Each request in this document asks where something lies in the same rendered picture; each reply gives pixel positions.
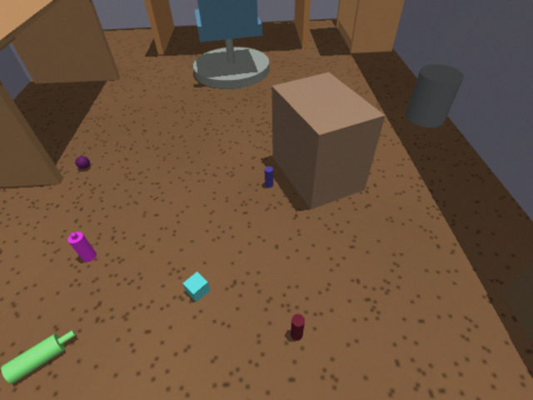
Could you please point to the office chair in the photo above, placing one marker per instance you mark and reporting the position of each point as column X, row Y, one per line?
column 229, row 67

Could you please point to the bookshelf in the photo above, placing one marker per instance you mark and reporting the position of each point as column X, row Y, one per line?
column 369, row 25

